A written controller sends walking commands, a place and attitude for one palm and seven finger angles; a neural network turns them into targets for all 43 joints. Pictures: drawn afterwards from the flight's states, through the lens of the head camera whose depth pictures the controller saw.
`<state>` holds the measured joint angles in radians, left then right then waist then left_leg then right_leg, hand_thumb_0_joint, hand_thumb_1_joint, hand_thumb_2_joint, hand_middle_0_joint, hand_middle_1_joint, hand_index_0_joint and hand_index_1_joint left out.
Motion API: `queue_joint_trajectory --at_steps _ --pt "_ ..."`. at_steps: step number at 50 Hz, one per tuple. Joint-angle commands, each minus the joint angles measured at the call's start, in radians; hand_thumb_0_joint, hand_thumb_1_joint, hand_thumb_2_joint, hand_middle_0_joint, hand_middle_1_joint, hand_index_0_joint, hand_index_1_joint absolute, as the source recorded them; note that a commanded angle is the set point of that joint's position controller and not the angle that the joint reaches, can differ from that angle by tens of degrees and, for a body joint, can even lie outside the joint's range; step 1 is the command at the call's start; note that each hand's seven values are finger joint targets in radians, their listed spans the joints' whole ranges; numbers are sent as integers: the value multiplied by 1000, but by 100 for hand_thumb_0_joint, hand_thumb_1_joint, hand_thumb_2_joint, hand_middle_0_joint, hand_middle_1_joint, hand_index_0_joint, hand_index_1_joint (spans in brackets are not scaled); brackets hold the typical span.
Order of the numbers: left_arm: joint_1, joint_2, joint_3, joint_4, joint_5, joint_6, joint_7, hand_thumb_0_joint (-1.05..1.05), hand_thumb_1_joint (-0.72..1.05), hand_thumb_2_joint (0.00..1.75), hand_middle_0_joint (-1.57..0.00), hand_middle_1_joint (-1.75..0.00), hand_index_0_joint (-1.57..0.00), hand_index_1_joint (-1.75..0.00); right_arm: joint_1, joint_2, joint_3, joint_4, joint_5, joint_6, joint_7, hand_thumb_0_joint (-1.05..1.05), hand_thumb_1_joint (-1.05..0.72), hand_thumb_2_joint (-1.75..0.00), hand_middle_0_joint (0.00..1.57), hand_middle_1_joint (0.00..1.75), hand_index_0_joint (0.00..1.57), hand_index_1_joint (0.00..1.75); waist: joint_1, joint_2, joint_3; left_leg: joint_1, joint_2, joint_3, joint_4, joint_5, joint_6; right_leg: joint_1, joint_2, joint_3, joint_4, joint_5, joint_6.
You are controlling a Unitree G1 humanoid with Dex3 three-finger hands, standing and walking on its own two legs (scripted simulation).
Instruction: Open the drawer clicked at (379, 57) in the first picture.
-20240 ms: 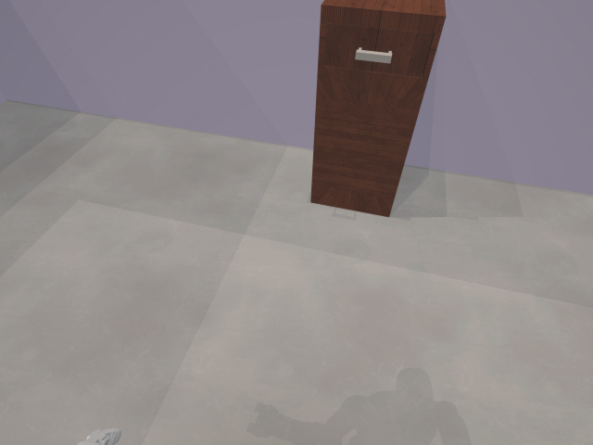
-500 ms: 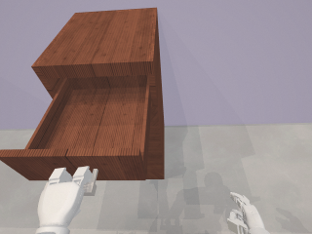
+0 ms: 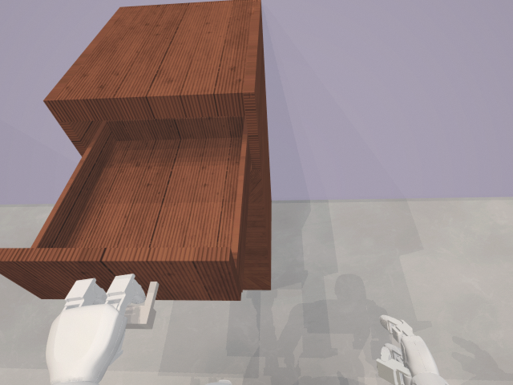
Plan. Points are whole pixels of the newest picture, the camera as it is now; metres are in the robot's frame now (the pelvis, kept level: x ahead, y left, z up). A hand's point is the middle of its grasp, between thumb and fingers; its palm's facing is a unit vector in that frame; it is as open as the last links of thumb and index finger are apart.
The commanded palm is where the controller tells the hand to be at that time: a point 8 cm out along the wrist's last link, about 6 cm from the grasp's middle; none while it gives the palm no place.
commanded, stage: open the thumb to release the handle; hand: left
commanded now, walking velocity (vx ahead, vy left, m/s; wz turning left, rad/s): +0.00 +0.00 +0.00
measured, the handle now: (115, 302) +0.22 +0.24 +0.04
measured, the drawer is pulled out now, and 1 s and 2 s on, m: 0.30 0.30 0.29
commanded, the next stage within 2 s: lift the hand off the handle in 0.34 s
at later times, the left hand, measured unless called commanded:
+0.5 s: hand (110, 346) +0.16 +0.23 +0.02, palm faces +0.04 -0.10 -0.99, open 13.5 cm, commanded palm +0.15 +0.22 +0.07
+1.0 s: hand (106, 332) +0.18 +0.23 +0.04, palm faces +0.03 -0.10 -0.99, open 13.4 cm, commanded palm +0.16 +0.22 +0.11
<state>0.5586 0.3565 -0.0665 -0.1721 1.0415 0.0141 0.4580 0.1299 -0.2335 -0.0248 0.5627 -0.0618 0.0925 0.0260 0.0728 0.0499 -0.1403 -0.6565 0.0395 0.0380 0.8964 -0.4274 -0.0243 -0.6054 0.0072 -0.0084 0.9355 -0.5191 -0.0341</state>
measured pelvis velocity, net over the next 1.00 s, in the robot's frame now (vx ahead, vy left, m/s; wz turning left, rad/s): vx -0.02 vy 0.00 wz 0.02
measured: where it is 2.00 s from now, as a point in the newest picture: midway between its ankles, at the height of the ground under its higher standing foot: outside the picture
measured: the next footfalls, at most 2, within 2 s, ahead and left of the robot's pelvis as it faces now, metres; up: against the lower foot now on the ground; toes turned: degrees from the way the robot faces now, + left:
none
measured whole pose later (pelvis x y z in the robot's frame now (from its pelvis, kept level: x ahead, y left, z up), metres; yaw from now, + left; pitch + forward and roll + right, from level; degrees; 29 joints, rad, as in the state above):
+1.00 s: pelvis -0.02 +0.00 +0.02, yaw +1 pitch +5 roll +1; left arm 0.38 0.37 -0.12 -0.08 1.01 0.06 0.35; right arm 0.13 -0.22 0.00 0.62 -0.04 0.06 -0.05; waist 0.08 0.07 -0.09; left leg -0.53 0.03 0.01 0.77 -0.34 -0.02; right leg -0.46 0.00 -0.03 0.81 -0.44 -0.03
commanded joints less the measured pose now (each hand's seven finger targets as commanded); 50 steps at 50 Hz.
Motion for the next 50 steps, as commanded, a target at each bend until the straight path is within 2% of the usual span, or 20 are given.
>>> queue_joint_trajectory --at_steps 1,3,5,11,12,16,18,20,22,23,26,27,28,30,33,37,42,45,48,50 --pt "-9 121 98 -205 -22 31 30 0 27 63 -35 -128 -35 -128 -106 -84 -33 -163 14 -55 -14 0 -90 -90 20 30 20 30 -10 -49 -196 242 -59 -16 -67 349 51 52 18 18 -165 521 3" --pt "16 156 131 -172 -17 37 22 0 13 57 -35 -127 -35 -127 -124 -83 -22 -161 15 -53 -21 0 -90 -90 20 30 20 30 2 -86 -174 220 -63 -17 -79 335 49 74 19 26 -174 536 3" --pt "22 141 116 -153 -10 35 12 0 -1 51 -33 -125 -33 -125 -128 -78 -16 -160 16 -54 -25 0 -90 -90 20 30 20 30 5 -114 -147 201 -66 -12 -86 311 50 79 15 28 -181 544 9" --pt "15 152 130 -156 -16 20 -6 0 -43 33 -30 -121 -30 -121 -135 -74 -13 -160 19 -54 -31 0 -90 -90 20 30 20 30 14 -54 -110 215 -66 -9 -111 270 50 80 16 21 -210 460 6" --pt "-12 148 121 -157 -16 18 -7 0 -50 30 -30 -120 -30 -120 -135 -75 -12 -158 17 -52 -29 0 -90 -90 20 30 20 30 7 -56 -104 218 -66 -12 -112 259 49 65 16 20 -213 428 5" --pt "-80 134 105 -144 -10 8 -6 0 -50 30 -30 -120 -30 -120 -135 -74 -16 -154 15 -55 -33 0 -90 -90 20 30 20 30 -3 -40 -76 222 -65 -14 -119 207 50 30 16 16 -238 328 4" --pt "-114 151 119 -135 -6 10 -4 0 -50 30 -30 -120 -30 -120 -137 -76 -14 -151 13 -53 -36 0 -90 -90 20 30 20 30 -4 -47 -87 228 -67 -18 -119 202 49 26 17 23 -244 309 1" --pt "-133 137 102 -130 0 10 -1 0 -50 30 -30 -120 -30 -120 -139 -73 -16 -150 14 -56 -38 0 -90 -90 20 30 20 30 -1 -37 -95 232 -67 -16 -122 195 50 25 17 17 -244 296 1" --pt "-119 98 63 -86 0 16 -6 0 -50 30 -30 -120 -30 -120 -133 -73 -17 -148 15 -59 -38 0 -90 -90 20 30 20 30 -5 -74 -79 217 -68 -18 -124 187 51 25 17 10 -245 295 5" --pt "-158 111 70 -85 -2 20 -11 0 -50 30 -30 -120 -30 -120 -140 -77 -15 -148 18 -57 -40 0 -90 -90 20 30 20 30 -13 -85 -77 216 -66 -21 -128 179 51 22 15 16 -253 284 5" --pt "-232 114 57 -92 13 22 -9 0 -50 30 -30 -120 -30 -120 -137 -76 -19 -137 17 -60 -48 0 -90 -90 20 30 20 30 -15 -47 -86 232 -68 -17 -133 171 52 17 14 17 -257 268 4" --pt "-231 118 56 -92 14 26 -9 0 -50 30 -30 -120 -30 -120 -135 -76 -17 -135 16 -61 -48 0 -90 -90 20 30 20 30 -7 -38 -111 237 -69 -17 -135 181 52 32 13 15 -253 281 3" --pt "-230 133 72 -79 14 31 -9 0 -50 30 -30 -120 -30 -120 -135 -76 -16 -133 17 -62 -51 0 -90 -90 20 30 20 30 -7 -54 -113 232 -70 -19 -136 183 50 43 14 20 -255 285 2" --pt "-219 115 55 -60 11 33 -18 0 -50 30 -30 -120 -30 -120 -141 -73 -16 -131 22 -63 -54 0 -90 -90 20 30 20 30 -3 -65 -95 225 -72 -15 -140 179 53 52 13 21 -264 292 6" --pt "-294 134 64 -46 6 40 -26 0 -50 30 -30 -120 -30 -120 -146 -77 -13 -121 24 -62 -64 0 -90 -90 20 30 20 30 -16 -92 -86 219 -73 -17 -148 163 53 55 10 26 -281 274 11" --pt "-315 113 42 -26 4 37 -33 0 -50 30 -30 -120 -30 -120 -144 -74 -13 -116 28 -68 -69 0 -90 -90 20 30 20 30 -12 -62 -68 228 -73 -16 -162 152 54 47 11 13 -288 244 9" --pt "-367 153 67 -130 -5 32 -31 0 -50 30 -30 -120 -30 -120 -150 -69 -14 -119 27 -76 -76 0 -90 -90 20 30 20 30 1 -17 -135 299 -74 -16 -177 187 56 86 10 19 -304 253 4" --pt "-370 158 71 -167 -21 30 -39 0 -50 30 -30 -120 -30 -120 -159 -68 -11 -119 30 -81 -78 0 -90 -90 20 30 20 30 -4 -31 -107 313 -72 -18 -189 188 56 90 9 15 -323 245 6" --pt "-350 180 97 -189 -30 30 -48 0 -50 30 -30 -120 -30 -120 -164 -69 -8 -118 29 -85 -79 0 -90 -90 20 30 20 30 5 -24 -107 331 -72 -22 -204 214 53 116 11 14 -333 263 3" --pt "-345 156 75 -220 -36 30 -55 0 -50 30 -30 -120 -30 -120 -165 -65 -9 -122 32 -89 -75 0 -90 -90 20 30 20 30 5 -16 -99 352 -70 -20 -214 219 54 114 11 7 -337 266 4"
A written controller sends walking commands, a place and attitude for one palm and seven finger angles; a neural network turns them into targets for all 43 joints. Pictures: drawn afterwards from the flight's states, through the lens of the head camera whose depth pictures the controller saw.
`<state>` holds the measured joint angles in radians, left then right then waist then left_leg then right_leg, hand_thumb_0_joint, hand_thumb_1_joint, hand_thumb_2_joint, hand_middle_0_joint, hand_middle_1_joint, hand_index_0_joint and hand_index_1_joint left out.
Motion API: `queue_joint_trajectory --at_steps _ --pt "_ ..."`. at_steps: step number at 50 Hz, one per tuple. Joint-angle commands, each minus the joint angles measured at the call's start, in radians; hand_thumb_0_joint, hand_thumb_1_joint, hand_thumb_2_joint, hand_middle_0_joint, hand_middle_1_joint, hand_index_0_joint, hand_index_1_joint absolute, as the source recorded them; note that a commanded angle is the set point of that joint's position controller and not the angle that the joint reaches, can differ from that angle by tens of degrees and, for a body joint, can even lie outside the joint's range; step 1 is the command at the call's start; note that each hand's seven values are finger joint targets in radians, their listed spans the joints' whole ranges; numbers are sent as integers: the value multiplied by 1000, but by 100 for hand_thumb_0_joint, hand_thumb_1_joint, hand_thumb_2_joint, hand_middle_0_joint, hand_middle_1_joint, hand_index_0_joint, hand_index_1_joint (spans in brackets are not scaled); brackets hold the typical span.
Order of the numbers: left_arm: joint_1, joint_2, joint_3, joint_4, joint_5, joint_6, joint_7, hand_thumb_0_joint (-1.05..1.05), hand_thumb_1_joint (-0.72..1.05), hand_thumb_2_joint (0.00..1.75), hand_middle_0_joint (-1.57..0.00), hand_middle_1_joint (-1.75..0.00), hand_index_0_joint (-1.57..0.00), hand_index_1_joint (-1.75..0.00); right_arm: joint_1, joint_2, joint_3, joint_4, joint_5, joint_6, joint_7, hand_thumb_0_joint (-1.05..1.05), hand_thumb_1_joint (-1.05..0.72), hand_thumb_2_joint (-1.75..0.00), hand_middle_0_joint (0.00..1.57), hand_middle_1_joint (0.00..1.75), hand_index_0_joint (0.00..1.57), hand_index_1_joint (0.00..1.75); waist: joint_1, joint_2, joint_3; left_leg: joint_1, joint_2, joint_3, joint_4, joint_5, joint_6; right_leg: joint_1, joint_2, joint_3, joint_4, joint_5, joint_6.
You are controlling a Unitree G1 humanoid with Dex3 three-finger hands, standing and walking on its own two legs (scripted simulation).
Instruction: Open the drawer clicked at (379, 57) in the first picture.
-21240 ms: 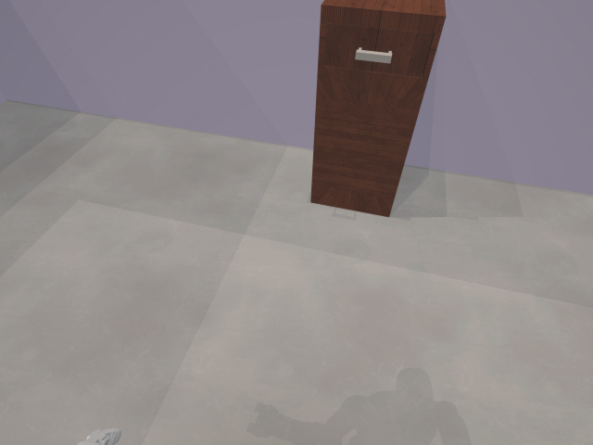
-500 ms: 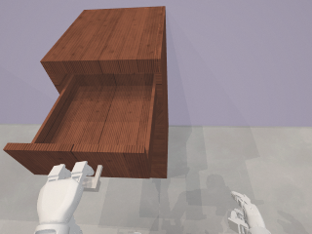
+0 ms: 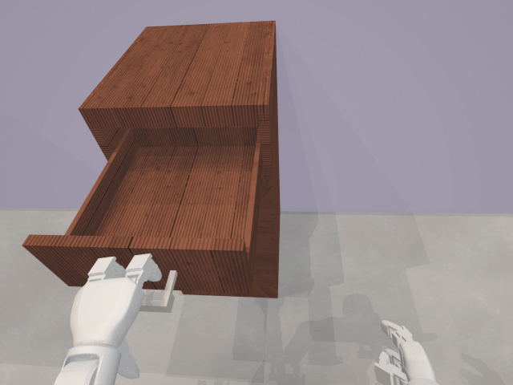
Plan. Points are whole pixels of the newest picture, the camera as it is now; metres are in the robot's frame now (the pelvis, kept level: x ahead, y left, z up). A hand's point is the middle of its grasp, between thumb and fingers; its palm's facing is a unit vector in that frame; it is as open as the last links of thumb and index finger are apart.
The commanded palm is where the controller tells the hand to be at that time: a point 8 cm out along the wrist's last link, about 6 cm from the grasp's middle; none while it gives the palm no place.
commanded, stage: lift the hand off the handle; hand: left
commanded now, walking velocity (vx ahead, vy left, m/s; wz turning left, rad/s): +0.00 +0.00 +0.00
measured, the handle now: (138, 287) +0.25 +0.23 +0.02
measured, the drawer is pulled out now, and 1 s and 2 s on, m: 0.30 0.29 0.29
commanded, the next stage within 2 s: draw the hand back to the body in 1.04 s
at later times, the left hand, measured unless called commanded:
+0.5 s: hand (110, 287) +0.21 +0.23 +0.10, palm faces +0.11 -0.12 -0.99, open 13.5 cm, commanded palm +0.18 +0.22 +0.17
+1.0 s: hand (85, 252) +0.22 +0.23 +0.18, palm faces +0.16 -0.10 -0.98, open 13.9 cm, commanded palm +0.19 +0.22 +0.23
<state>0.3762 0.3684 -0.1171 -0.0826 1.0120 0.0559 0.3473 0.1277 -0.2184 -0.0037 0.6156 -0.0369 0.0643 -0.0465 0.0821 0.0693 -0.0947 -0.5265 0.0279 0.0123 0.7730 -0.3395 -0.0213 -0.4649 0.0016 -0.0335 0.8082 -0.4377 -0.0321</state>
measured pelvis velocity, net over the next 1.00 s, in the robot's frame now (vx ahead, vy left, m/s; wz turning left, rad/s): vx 0.01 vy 0.00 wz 0.00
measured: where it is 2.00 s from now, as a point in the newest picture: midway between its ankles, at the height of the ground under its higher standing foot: outside the picture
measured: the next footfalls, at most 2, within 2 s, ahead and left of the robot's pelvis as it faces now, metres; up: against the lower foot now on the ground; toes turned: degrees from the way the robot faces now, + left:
none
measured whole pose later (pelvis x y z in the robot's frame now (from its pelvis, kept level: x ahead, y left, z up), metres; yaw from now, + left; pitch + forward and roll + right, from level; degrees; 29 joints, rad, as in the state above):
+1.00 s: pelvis +0.01 +0.00 +0.03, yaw +0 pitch -3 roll +0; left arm 0.31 0.49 -0.03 -0.48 0.86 0.18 0.01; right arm 0.06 -0.26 0.04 0.62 0.01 0.11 0.00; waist 0.12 0.13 -0.02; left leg -0.20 0.02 0.01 0.47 -0.22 -0.02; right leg -0.13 0.00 -0.04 0.48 -0.31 -0.02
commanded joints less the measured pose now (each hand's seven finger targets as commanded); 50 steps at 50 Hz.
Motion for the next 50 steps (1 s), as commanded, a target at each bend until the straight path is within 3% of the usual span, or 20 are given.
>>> queue_joint_trajectory --at_steps 1,4,9,11,14,21,27,29,33,34,35,37,38,45,47,48,50 --pt "-170 145 123 -317 -7 -10 52 0 -50 30 -30 -120 -30 -120 -160 -81 -30 -173 7 -62 0 0 -90 -90 20 30 20 30 -8 -30 -140 231 -57 5 -94 143 51 -27 18 30 -211 192 2" --pt "-153 129 102 -351 -13 5 32 0 -50 30 -30 -120 -30 -120 -165 -82 -27 -180 9 -61 9 0 -90 -90 20 30 20 30 -7 -45 -130 252 -51 1 -113 156 50 -16 19 20 -218 194 2" --pt "-168 175 134 -389 -12 24 -2 0 -50 30 -30 -120 -30 -120 -179 -83 -19 -179 11 -55 9 0 -90 -90 20 30 20 30 4 -49 -114 279 -51 3 -141 166 50 18 15 23 -247 199 5" --pt "-164 158 115 -415 -13 27 -18 0 -50 30 -30 -120 -30 -120 -181 -81 -19 -180 12 -52 11 0 -90 -90 20 30 20 30 5 -49 -121 298 -52 4 -149 195 52 37 17 16 -250 233 5" --pt "-146 164 120 -472 -27 25 -42 0 -50 30 -30 -120 -30 -120 -180 -81 -17 -183 14 -56 18 0 -90 -90 20 30 20 30 12 -19 -134 331 -46 2 -162 238 50 66 17 9 -253 264 1" --pt "-130 188 138 -493 -34 50 -97 0 -50 30 -30 -120 -30 -120 -200 -83 -5 -181 19 -39 26 0 -90 -90 20 30 20 30 24 -39 -88 351 -42 5 -205 262 50 117 14 3 -298 301 7" --pt "-140 205 142 -513 -60 81 -161 0 -50 30 -30 -120 -30 -120 -224 -87 2 -180 30 -24 29 0 -90 -90 20 30 20 30 30 -36 -77 381 -40 9 -247 298 49 182 10 5 -334 348 12" --pt "-124 177 111 -501 -71 101 -196 0 -50 30 -30 -120 -30 -120 -230 -83 12 -179 36 -20 38 0 -90 -90 20 30 20 30 26 -46 -56 376 -37 12 -265 301 48 194 8 -1 -343 344 14" --pt "-102 211 143 -540 -95 129 -245 0 -50 30 -30 -120 -30 -120 -276 -94 18 -198 50 -8 45 0 -90 -90 20 30 20 30 37 -45 -54 388 -29 11 -293 331 46 253 12 8 -365 396 14" --pt "-127 203 120 -564 -90 128 -257 0 -50 30 -30 -120 -30 -120 -253 -91 23 -198 45 -8 48 0 -90 -90 20 30 20 30 34 -41 -55 386 -31 17 -300 327 48 249 4 -3 -364 378 18" --pt "-139 235 153 -563 -93 122 -259 0 -50 30 -30 -120 -30 -120 -253 -95 18 -190 45 -5 45 0 -90 -90 20 30 20 30 35 -55 -54 393 -29 15 -305 336 47 265 8 1 -371 396 18" --pt "-148 239 151 -604 -90 118 -262 0 -50 30 -30 -120 -30 -120 -255 -98 21 -204 44 -4 45 0 -90 -90 20 30 20 30 39 -41 -64 411 -31 19 -308 342 49 267 5 1 -381 400 21" --pt "-141 264 194 -613 -102 119 -261 0 -50 30 -30 -120 -30 -120 -281 -98 23 -209 51 -8 45 0 -90 -90 20 30 20 30 41 -41 -61 410 -23 13 -307 331 45 273 9 12 -391 388 14" --pt "-230 292 221 -581 -124 108 -282 0 -50 30 -30 -120 -30 -120 -273 -97 19 -177 51 -12 44 0 -90 -90 20 30 20 30 32 -19 -20 432 -34 16 -333 302 45 267 4 17 -434 335 17" --pt "-236 307 229 -594 -133 111 -296 0 -50 30 -30 -120 -30 -120 -275 -102 18 -183 52 -17 44 0 -90 -90 20 30 20 30 37 -20 -42 444 -37 17 -336 324 46 286 0 16 -433 369 22" --pt "-196 278 221 -574 -159 124 -309 0 -50 30 -30 -120 -30 -120 -309 -97 23 -194 63 -22 48 0 -90 -90 20 30 20 30 37 -17 -24 434 -34 8 -338 309 43 285 6 20 -436 352 17" --pt "-190 247 179 -533 -164 124 -337 0 -50 30 -30 -120 -30 -120 -278 -100 19 -178 61 -17 49 0 -90 -90 20 30 20 30 26 -60 10 421 -36 16 -357 295 44 278 3 5 -444 337 26"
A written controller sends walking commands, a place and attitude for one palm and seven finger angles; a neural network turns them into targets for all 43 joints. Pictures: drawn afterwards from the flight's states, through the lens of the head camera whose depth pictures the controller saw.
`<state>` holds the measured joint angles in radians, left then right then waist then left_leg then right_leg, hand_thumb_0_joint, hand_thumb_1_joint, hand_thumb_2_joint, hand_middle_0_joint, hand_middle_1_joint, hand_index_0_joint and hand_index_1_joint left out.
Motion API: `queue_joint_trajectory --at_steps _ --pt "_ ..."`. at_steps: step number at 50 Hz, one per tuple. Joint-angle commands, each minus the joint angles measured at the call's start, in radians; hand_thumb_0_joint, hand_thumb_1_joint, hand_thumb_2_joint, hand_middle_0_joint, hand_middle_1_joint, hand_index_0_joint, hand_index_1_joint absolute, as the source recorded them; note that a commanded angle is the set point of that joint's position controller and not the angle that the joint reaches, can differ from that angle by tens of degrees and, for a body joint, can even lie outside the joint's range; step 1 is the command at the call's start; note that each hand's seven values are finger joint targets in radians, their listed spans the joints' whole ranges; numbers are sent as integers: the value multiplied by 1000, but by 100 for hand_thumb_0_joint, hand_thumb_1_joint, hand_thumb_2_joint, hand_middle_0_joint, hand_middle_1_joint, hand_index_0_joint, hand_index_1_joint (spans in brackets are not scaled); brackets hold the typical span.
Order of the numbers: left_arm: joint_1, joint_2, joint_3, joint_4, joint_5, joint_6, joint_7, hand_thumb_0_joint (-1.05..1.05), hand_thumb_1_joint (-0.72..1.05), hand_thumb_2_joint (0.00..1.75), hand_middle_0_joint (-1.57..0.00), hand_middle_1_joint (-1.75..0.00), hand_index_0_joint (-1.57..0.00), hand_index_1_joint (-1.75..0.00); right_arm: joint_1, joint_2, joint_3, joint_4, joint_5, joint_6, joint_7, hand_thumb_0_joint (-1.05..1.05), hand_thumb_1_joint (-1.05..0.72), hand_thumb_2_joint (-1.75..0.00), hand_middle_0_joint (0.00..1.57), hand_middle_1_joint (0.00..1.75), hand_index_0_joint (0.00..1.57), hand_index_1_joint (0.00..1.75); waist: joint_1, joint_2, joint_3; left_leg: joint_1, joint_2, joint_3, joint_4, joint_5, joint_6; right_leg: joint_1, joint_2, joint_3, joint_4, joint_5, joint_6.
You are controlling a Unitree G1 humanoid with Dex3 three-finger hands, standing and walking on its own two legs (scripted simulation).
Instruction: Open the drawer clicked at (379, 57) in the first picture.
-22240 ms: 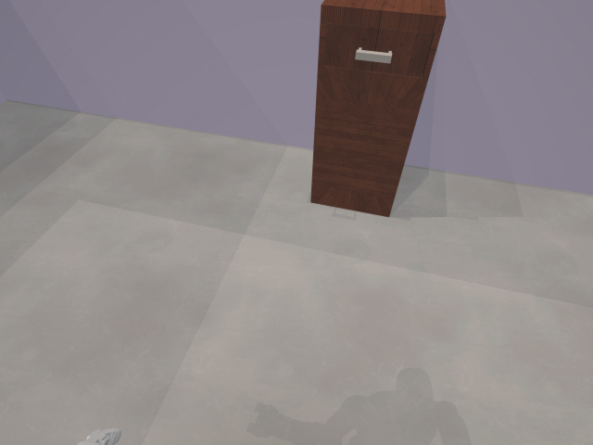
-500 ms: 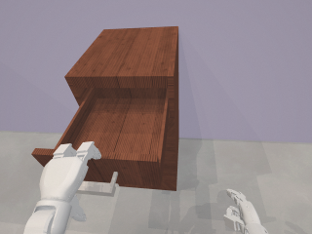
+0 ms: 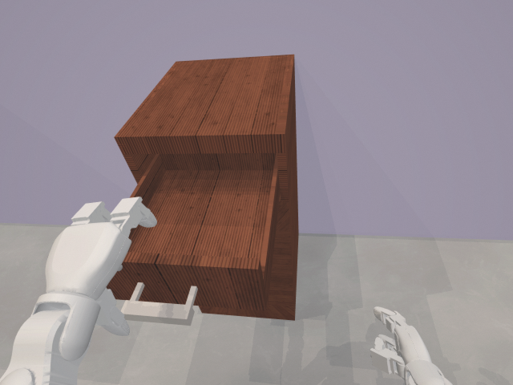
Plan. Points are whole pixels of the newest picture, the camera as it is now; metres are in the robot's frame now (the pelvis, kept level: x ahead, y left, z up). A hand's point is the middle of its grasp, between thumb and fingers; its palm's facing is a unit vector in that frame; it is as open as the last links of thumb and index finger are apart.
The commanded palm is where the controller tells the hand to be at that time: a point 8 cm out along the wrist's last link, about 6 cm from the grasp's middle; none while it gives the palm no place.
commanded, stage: lift the hand off the handle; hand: left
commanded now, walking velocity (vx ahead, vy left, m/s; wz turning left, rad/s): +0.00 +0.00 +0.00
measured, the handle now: (161, 301) +0.24 +0.22 -0.01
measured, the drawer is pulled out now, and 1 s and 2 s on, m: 0.29 0.29 0.29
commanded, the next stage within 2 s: draw the hand back to the body in 0.04 s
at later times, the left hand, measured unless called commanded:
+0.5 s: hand (104, 284) +0.19 +0.24 +0.12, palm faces +0.07 -0.12 -0.99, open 13.9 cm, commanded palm +0.16 +0.24 +0.19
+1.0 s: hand (115, 263) +0.21 +0.22 +0.16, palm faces +0.33 -0.87 -0.35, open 13.2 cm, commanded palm +0.16 +0.27 +0.19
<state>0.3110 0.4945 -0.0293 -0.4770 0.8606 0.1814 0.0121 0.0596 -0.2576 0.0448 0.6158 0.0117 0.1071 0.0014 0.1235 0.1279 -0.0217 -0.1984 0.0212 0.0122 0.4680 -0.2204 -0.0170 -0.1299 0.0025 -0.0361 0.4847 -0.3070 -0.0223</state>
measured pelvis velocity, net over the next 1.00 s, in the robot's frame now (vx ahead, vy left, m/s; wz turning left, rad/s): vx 0.03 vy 0.01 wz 0.00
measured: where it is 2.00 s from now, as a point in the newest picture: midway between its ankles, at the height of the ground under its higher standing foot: outside the picture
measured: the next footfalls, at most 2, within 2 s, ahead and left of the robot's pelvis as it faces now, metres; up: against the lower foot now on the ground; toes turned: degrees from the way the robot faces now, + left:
none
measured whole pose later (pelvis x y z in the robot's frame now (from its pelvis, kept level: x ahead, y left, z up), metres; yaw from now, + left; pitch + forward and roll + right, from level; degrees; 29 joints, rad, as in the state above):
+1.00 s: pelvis +0.03 +0.01 +0.00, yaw +0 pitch -3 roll +0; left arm 0.56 0.30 0.18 -0.58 -0.02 -0.08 0.12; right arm 0.21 -0.18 0.06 0.58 0.00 -0.13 -0.07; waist 0.07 0.03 0.00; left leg -0.16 0.01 0.02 0.48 -0.27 -0.01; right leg -0.07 -0.01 -0.03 0.45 -0.33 -0.01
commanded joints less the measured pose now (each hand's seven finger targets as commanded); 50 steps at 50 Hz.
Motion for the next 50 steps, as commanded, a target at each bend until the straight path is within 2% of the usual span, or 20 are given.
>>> queue_joint_trajectory --at_steps 1,5,8,11,13,22,28,31,33,37,38,39,40,42,43,44,46,48,49,50 --pt "-139 121 80 -140 -13 -3 -12 0 -50 30 -30 -120 -30 -120 -211 -67 -29 -180 12 -59 1 0 -90 -90 20 30 20 30 -19 -116 -57 89 -30 19 -57 170 40 -61 2 6 -125 200 19" --pt "-147 140 86 -201 -3 -29 -20 0 -50 30 -30 -120 -30 -120 -214 -66 -26 -199 10 -69 0 0 -90 -90 20 30 20 30 -12 -103 -106 109 -29 19 -55 172 44 -45 -1 12 -126 192 14" --pt "-122 197 170 -221 8 -56 12 0 -50 30 -30 -120 -30 -120 -227 -69 -21 -208 9 -78 -2 0 -90 -90 20 30 20 30 3 -102 -110 102 -22 14 -45 159 37 -49 3 24 -134 171 6" --pt "-73 200 204 -206 8 -81 41 0 -50 30 -30 -120 -30 -120 -184 -65 -28 -199 0 -76 -3 0 -90 -90 20 30 20 30 13 -106 -111 99 -30 19 -38 171 37 -48 -3 14 -129 186 6" --pt "-81 196 222 -196 -7 -78 52 0 -50 30 -30 -120 -30 -120 -207 -59 -26 -198 9 -84 4 0 -90 -90 20 30 20 30 8 -61 -94 98 -28 14 -32 159 32 -64 2 28 -136 171 -1" --pt "-35 192 182 -212 -49 -87 11 0 -50 30 -30 -120 -30 -120 -178 -82 -38 -214 10 -91 -10 0 -90 -90 20 30 20 30 -18 -107 -103 98 -33 19 -24 169 42 -72 -14 9 -123 228 22" --pt "46 250 274 -271 -46 -128 41 0 -50 30 -30 -120 -30 -120 -177 -84 -32 -235 9 -105 -19 0 -90 -90 20 30 20 30 -3 -76 -117 100 -19 7 0 189 36 -77 -7 9 -114 246 8" --pt "88 228 281 -245 -47 -146 59 0 -50 30 -30 -120 -30 -120 -136 -80 -45 -226 3 -88 -15 0 -90 -90 20 30 20 30 -4 -93 -99 86 -18 12 1 196 34 -95 -7 -14 -106 237 10" --pt "101 244 321 -242 -63 -137 72 0 -50 30 -30 -120 -30 -120 -164 -77 -41 -232 13 -92 -9 0 -90 -90 20 30 20 30 -2 -55 -93 83 -12 6 2 185 28 -96 -1 -2 -105 219 2" --pt "147 242 315 -227 -74 -126 68 0 -50 30 -30 -120 -30 -120 -133 -86 -52 -239 12 -78 -6 0 -90 -90 20 30 20 30 -7 -94 -121 78 -13 15 8 212 33 -85 -12 -13 -88 267 15" --pt "-4 -112 278 -304 -780 -223 72 0 -47 32 -30 -118 -30 -118 -69 -11 -46 -270 19 -165 -28 0 -90 -90 20 30 20 30 -109 -125 -58 199 8 11 8 152 57 -97 11 -18 -108 236 1" --pt "179 -49 316 -119 -797 -256 94 0 -43 33 -29 -115 -29 -115 -28 -36 -44 -224 4 -208 -44 0 -90 -90 20 30 20 30 -92 -154 -27 183 30 6 -9 133 50 -105 12 -31 -93 190 1" --pt "208 -86 275 -182 -812 -270 93 0 -40 34 -29 -113 -29 -113 -42 -32 -38 -236 7 -221 -46 0 -90 -90 20 30 20 30 -83 -140 -24 163 31 -9 -32 143 43 -88 5 -33 -82 176 2" --pt "148 -30 324 -331 -881 -309 105 0 -32 37 -29 -109 -29 -109 -41 -43 -43 -243 4 -243 -68 0 -90 -90 20 30 20 30 -76 -181 -101 175 26 -6 -42 177 43 -35 -13 -32 -93 221 16" --pt "142 13 367 -330 -889 -321 120 0 -29 39 -29 -107 -29 -107 -55 -45 -42 -222 -3 -265 -78 0 -90 -90 20 30 20 30 -67 -132 -89 166 23 1 -41 158 40 -35 -13 -20 -96 207 14" --pt "124 -15 335 -390 -887 -341 126 0 -26 40 -28 -104 -28 -104 -27 -36 -34 -231 -10 -281 -81 0 -90 -90 20 30 20 30 -65 -88 -116 165 12 -1 -47 169 39 -23 -17 -22 -98 214 9" --pt "173 -33 331 -363 -895 -343 134 0 -18 43 -28 -100 -28 -100 -15 -31 -30 -210 -13 -303 -83 0 -90 -90 20 30 20 30 -64 -52 -69 140 11 -1 -50 194 36 -29 -20 -27 -101 235 4" --pt "140 18 381 -352 -896 -341 141 0 -12 47 -27 -95 -27 -95 -15 -31 -31 -191 -9 -314 -84 0 -90 -90 20 30 20 30 -59 -5 -12 115 14 -3 -56 188 25 -37 -21 -19 -120 225 -3" --pt "148 -14 362 -335 -898 -347 138 0 -8 48 -27 -93 -27 -93 -2 -29 -29 -184 -13 -314 -83 0 -90 -90 20 30 20 30 -65 38 -4 114 10 -1 -57 187 23 -39 -21 -25 -122 231 -5" --pt "156 -6 376 -328 -904 -346 137 0 -5 50 -27 -91 -27 -91 -4 -24 -31 -188 -8 -315 -81 0 -90 -90 20 30 20 30 -61 24 -7 112 15 -8 -60 199 20 -29 -24 -25 -113 239 -6"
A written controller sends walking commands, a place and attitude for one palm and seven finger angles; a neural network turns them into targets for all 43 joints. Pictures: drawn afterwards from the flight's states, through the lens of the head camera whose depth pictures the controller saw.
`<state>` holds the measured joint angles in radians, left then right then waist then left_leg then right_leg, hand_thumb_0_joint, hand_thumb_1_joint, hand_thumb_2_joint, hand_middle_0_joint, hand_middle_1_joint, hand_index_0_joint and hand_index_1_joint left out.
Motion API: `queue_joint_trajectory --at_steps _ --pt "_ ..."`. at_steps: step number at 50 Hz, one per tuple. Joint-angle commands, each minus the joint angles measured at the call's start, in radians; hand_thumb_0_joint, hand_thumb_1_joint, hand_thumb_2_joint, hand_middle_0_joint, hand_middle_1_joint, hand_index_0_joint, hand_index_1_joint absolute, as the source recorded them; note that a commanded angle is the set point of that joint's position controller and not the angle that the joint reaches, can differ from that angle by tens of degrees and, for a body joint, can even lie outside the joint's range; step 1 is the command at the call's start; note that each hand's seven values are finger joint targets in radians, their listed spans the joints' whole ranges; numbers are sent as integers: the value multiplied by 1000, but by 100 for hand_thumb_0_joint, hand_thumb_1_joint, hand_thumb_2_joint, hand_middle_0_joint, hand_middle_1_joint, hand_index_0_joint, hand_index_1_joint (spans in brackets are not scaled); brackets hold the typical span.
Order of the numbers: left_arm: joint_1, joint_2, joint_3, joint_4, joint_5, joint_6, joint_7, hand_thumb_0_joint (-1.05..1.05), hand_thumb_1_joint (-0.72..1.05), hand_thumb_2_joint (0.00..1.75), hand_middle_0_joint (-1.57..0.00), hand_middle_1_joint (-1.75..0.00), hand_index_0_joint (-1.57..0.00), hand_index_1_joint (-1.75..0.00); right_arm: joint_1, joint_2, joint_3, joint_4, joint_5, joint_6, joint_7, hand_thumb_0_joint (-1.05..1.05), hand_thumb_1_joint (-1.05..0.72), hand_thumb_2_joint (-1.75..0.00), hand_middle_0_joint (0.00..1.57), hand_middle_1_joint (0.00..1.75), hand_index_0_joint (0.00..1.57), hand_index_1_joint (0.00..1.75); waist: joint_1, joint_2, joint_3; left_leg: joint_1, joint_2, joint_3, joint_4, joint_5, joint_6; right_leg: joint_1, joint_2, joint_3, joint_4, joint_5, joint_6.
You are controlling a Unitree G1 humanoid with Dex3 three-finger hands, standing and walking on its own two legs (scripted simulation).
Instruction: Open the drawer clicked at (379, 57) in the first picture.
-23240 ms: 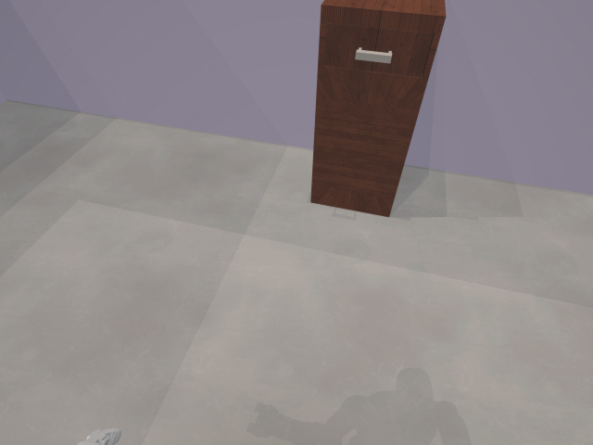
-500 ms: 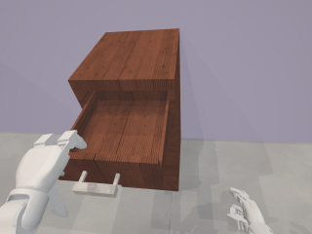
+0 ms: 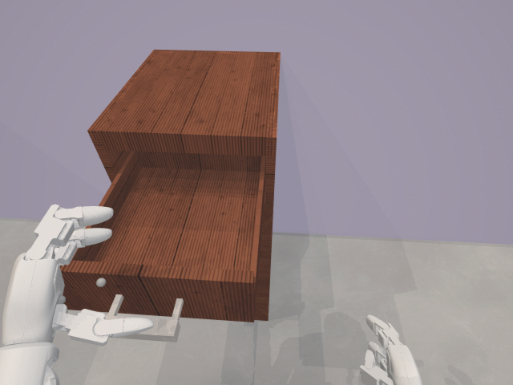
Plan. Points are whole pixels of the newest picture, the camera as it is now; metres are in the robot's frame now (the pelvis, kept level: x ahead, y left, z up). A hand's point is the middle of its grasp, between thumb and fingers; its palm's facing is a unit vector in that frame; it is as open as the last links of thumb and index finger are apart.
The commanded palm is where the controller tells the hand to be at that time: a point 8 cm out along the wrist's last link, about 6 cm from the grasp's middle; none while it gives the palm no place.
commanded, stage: draw the hand back to the body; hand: left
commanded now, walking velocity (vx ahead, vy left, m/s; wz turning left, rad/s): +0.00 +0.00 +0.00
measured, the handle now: (144, 315) +0.21 +0.21 -0.01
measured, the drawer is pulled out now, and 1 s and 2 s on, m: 0.29 0.29 0.29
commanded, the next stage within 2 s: step back with the hand held close in 0.74 s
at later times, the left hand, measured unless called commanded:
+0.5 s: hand (76, 280) +0.18 +0.23 +0.16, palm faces +0.42 -0.80 -0.42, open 9.0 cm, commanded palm +0.13 +0.27 +0.18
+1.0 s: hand (71, 281) +0.17 +0.23 +0.17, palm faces +0.39 -0.79 -0.47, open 7.4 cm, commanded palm +0.11 +0.27 +0.18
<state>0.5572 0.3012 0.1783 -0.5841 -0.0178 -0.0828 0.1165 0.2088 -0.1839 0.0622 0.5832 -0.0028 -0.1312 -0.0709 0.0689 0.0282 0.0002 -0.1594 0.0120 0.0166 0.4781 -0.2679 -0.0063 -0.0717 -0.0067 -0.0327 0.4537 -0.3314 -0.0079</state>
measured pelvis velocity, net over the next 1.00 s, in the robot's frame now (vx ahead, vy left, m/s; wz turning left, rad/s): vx -0.02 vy -0.01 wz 0.02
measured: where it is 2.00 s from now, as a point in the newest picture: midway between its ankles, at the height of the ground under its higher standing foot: outside the picture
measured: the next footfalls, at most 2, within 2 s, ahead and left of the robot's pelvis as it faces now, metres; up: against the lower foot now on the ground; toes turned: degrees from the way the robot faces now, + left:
right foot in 1.98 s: -0.29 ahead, -0.11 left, +0.00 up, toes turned -3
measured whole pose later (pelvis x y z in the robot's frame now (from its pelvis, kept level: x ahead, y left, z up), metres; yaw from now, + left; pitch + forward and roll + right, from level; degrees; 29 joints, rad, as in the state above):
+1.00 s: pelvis -0.02 -0.01 +0.00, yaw +1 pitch +0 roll -1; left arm 0.54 0.36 0.36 -0.50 -0.06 -0.16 0.10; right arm 0.16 -0.23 0.01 0.58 0.01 -0.04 -0.06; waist 0.03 0.07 0.02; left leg -0.25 0.04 -0.02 0.48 -0.23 -0.01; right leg -0.13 0.03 -0.07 0.41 -0.28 -0.03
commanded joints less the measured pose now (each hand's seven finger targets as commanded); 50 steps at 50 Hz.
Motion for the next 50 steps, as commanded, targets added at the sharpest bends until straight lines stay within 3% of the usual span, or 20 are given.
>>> queue_joint_trajectory --at_steps 1,5,8,10,15,17,19,22,24,27,32,35,41,42,43,44,45,46,47,50 --pt "-63 166 168 -170 -29 -79 28 0 -1 51 -26 -88 -26 -88 -147 -99 -50 -143 5 -70 -6 0 -90 -90 20 30 20 30 -6 117 -12 71 25 -7 -66 255 10 -96 -8 -33 -87 273 -20" --pt "-42 152 176 -138 -47 -79 8 0 13 57 -25 -80 -25 -80 -158 -107 -66 -150 13 -55 1 0 -90 -90 20 30 20 30 -8 -8 -41 79 34 -6 -63 297 15 -71 -10 -34 -81 332 -11" --pt "-10 152 184 -143 -47 -80 0 0 23 62 -25 -73 -25 -73 -173 -110 -77 -145 13 -49 4 0 -90 -90 20 30 20 30 -4 28 -83 99 30 8 -49 361 17 -52 -13 -28 -76 403 -9" --pt "-14 167 191 -172 -50 -82 0 0 31 64 -24 -68 -24 -68 -168 -112 -80 -151 16 -41 6 0 -90 -90 20 30 20 30 -6 16 -114 106 29 8 -48 355 18 -45 -16 -28 -74 410 -5" --pt "-35 206 238 -153 -53 -81 14 0 48 72 -23 -57 -23 -57 -171 -110 -84 -144 19 -32 -9 0 -90 -90 20 30 20 30 -8 -6 -97 103 22 13 -51 305 21 -62 -20 -22 -93 386 -1" --pt "-44 196 232 -141 -54 -80 14 0 55 75 -22 -52 -22 -52 -166 -111 -85 -143 21 -25 -13 0 -90 -90 20 30 20 30 -12 -6 -87 110 22 13 -52 299 21 -73 -18 -23 -98 372 0" --pt "-51 188 232 -111 -50 -80 16 0 62 78 -22 -48 -22 -48 -164 -112 -86 -127 18 -26 -17 0 -90 -90 20 30 20 30 -17 39 -58 117 17 21 -49 278 22 -98 -15 -25 -118 349 0" --pt "-56 196 235 -118 -54 -77 17 0 73 82 -21 -41 -21 -41 -168 -117 -88 -138 21 -26 -15 0 -90 -90 20 30 20 30 -10 -5 -83 119 19 11 -53 314 25 -70 -18 -24 -99 388 1" --pt "-47 175 218 -93 -51 -75 14 0 80 86 -21 -37 -21 -37 -166 -117 -88 -128 18 -25 -13 0 -90 -90 20 30 20 30 -14 22 -67 120 15 16 -49 317 26 -79 -16 -26 -108 396 0" --pt "-74 180 206 -112 -55 -72 11 0 90 90 -20 -30 -20 -30 -175 -119 -87 -142 21 -23 -11 0 -90 -90 20 30 20 30 -13 -10 -60 117 19 9 -60 292 26 -82 -20 -22 -108 365 4" --pt "-86 200 229 -117 -56 -75 13 0 90 90 -20 -30 -20 -30 -183 -115 -84 -145 20 -23 -12 0 -90 -90 20 30 20 30 -7 -16 -62 118 17 5 -66 277 26 -78 -19 -18 -117 347 2" --pt "-79 199 230 -117 -56 -78 13 0 90 90 -20 -30 -20 -30 -181 -110 -82 -143 20 -23 -12 0 -90 -90 20 30 20 30 -7 36 -52 120 16 10 -67 268 23 -84 -20 -14 -127 335 -2" --pt "-57 181 225 -79 -58 -76 10 0 90 90 -20 -30 -20 -30 -184 -111 -86 -133 19 -20 -11 0 -90 -90 20 30 20 30 -10 14 -43 120 15 15 -61 271 27 -88 -15 -19 -136 348 3" --pt "-75 193 229 -105 -60 -78 8 0 90 90 -20 -30 -20 -30 -185 -113 -85 -143 19 -22 -10 0 -90 -90 20 30 20 30 -8 -1 -58 118 16 8 -67 271 26 -76 -19 -15 -130 350 3" --pt "-268 359 391 -192 -52 -132 19 0 90 90 -20 -30 -20 -30 -127 -125 -72 -182 28 -1 -2 0 -90 -90 20 30 20 30 -44 72 77 31 24 -8 -25 215 34 -189 -71 52 -185 412 1" --pt "-148 283 343 -102 -47 -137 6 0 90 90 -20 -30 -20 -30 -133 -117 -85 -145 19 12 -2 0 -90 -90 20 30 20 30 -53 -52 31 17 29 -24 9 208 38 -173 -91 59 -178 462 2" --pt "-85 234 287 -66 -42 -128 -6 0 90 90 -20 -30 -20 -30 -149 -118 -88 -149 20 26 -1 0 -90 -90 20 30 20 30 -59 -125 23 17 25 -22 30 218 42 -171 -100 57 -176 510 6" --pt "-61 224 273 -64 -39 -123 -10 0 90 90 -20 -30 -20 -30 -159 -125 -92 -167 25 37 -2 0 -90 -90 20 30 20 30 -62 -145 10 11 23 -14 47 236 42 -159 -112 64 -162 572 8" --pt "-33 205 259 -64 -38 -126 -15 0 90 90 -20 -30 -20 -30 -152 -131 -96 -171 24 47 1 0 -90 -90 20 30 20 30 -65 -144 -26 2 22 -11 59 250 43 -136 -121 56 -142 591 10" --pt "61 205 274 -117 -39 -134 -14 0 90 90 -20 -30 -20 -30 -150 -142 -107 -191 24 66 4 0 -90 -90 20 30 20 30 -59 -38 -129 20 48 -14 19 376 45 -83 -110 35 -79 569 10"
